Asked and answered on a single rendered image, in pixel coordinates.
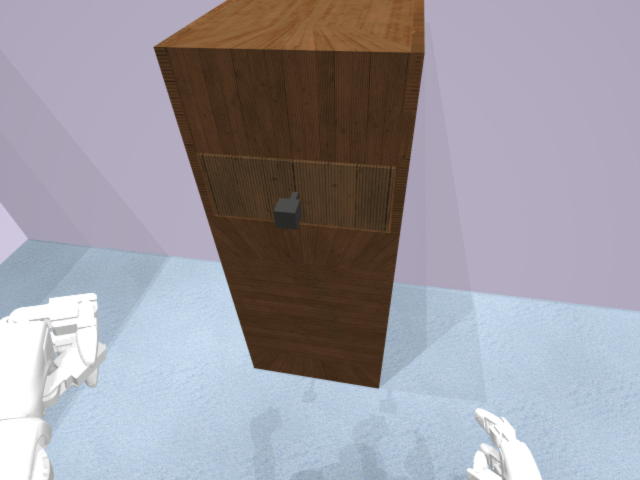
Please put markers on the handle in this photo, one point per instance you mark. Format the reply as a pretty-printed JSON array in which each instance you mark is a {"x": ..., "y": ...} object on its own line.
[{"x": 287, "y": 212}]

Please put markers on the right robot hand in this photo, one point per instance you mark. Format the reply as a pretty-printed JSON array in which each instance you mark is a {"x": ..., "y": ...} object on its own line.
[{"x": 513, "y": 461}]

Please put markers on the robot left forearm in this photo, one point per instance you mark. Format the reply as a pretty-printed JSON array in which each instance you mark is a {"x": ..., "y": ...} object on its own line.
[{"x": 22, "y": 449}]

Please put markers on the cabinet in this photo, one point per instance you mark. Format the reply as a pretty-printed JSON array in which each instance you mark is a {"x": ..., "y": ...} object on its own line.
[{"x": 319, "y": 80}]

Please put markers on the left robot hand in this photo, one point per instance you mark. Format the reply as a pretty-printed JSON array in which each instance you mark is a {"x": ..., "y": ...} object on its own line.
[{"x": 28, "y": 348}]

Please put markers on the drawer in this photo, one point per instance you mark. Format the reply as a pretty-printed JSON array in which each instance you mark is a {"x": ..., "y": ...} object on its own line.
[{"x": 330, "y": 193}]

